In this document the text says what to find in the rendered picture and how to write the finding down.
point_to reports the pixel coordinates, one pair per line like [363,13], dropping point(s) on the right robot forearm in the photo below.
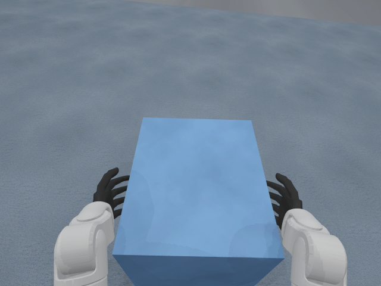
[318,258]

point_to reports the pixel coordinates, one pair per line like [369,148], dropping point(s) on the carton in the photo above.
[197,210]

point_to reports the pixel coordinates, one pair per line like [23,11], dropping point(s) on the left robot hand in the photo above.
[105,193]

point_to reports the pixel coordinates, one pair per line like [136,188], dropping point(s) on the right robot hand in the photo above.
[288,200]

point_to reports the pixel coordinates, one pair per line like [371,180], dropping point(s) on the left robot forearm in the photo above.
[80,253]

